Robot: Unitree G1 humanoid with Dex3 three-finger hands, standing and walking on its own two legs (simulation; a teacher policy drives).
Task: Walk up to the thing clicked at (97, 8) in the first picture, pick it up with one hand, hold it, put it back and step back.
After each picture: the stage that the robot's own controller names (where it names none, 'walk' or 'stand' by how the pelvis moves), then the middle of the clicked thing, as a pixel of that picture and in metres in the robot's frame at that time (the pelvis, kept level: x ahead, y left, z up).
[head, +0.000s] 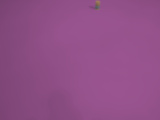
stand; (97, 5) +2.14 -0.25 -0.72
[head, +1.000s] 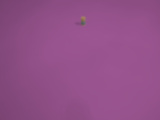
walk; (83, 21) +2.00 +0.10 -0.69
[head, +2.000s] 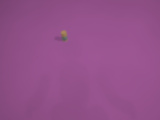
walk; (64, 36) +1.38 +0.30 -0.72
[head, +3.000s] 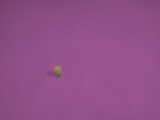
walk; (58, 71) +0.91 +0.28 -0.72
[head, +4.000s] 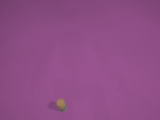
walk; (61, 105) +0.56 +0.24 -0.72
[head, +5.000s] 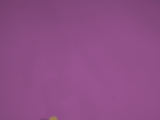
stand; out of the picture +0.45 +0.21 -0.72
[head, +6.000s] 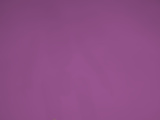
stand; out of the picture +0.41 +0.20 -0.73
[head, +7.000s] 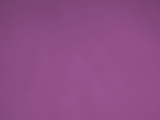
stand; out of the picture +0.41 +0.20 -0.73
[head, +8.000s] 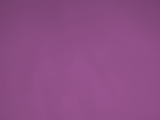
stand; out of the picture +0.40 +0.19 -0.73
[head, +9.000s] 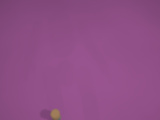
go down; (55, 115) +0.42 +0.18 -0.72
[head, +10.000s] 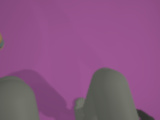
go down; out of the picture +0.48 +0.27 -0.29
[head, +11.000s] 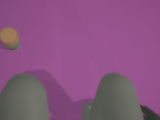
close in; (10, 40) +0.47 +0.27 -0.30
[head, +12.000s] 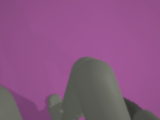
close; out of the picture +0.44 +0.33 -0.22
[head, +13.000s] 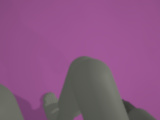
close; out of the picture +0.43 +0.31 -0.23
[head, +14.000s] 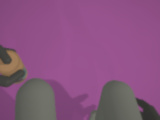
lift; (12, 68) +0.34 +0.24 -0.08
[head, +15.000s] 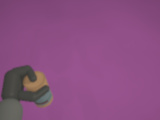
hold; (39, 90) +0.32 +0.15 +0.02
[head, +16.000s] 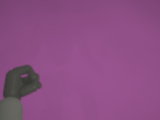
hold; out of the picture +0.28 +0.20 -0.56
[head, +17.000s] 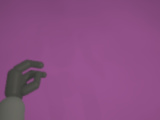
stand; out of the picture +0.25 +0.13 -0.71
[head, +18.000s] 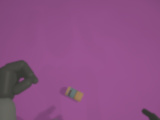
crouch; (74, 94) +0.48 +0.02 -0.62
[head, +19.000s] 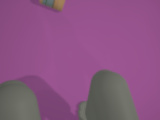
lower; (52, 0) +0.74 +0.03 -0.31
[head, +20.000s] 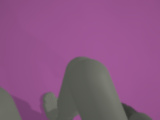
lower; out of the picture +0.95 +0.12 -0.25
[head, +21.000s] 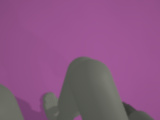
lower; out of the picture +1.16 +0.10 -0.25
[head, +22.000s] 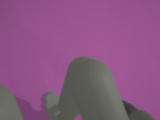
lower; out of the picture +1.36 +0.08 -0.25
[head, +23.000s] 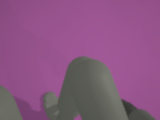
lower; out of the picture +1.57 +0.06 -0.25
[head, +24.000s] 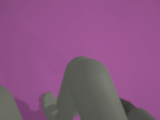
open; out of the picture +1.77 +0.05 -0.25
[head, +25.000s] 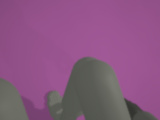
stand; out of the picture +1.97 +0.02 -0.25
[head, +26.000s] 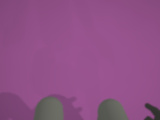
walk; out of the picture +2.02 -0.60 -0.52
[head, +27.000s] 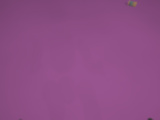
stand; (132, 3) +2.09 -0.81 -0.69
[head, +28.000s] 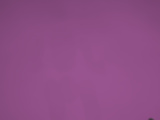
stand; out of the picture +2.26 -0.87 -0.69
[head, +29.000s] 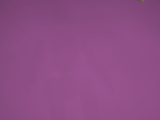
stand; out of the picture +2.43 -0.97 -0.72
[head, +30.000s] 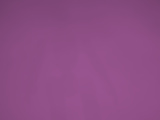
stand; out of the picture +2.60 -1.02 -0.75
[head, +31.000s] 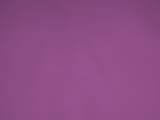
stand; out of the picture +2.73 -1.07 -0.75
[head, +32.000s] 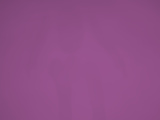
walk; out of the picture +2.94 -1.12 -0.73
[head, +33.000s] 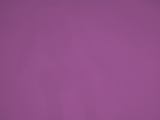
walk; out of the picture +3.33 -1.23 -0.72
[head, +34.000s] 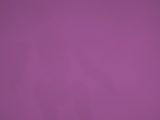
walk; out of the picture +3.81 -1.15 -0.73
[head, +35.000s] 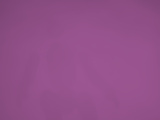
stand; out of the picture +3.93 -1.35 -0.73
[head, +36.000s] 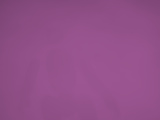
stand; out of the picture +4.10 -1.34 -0.75
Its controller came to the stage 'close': yes
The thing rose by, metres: 0.69
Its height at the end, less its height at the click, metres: -0.02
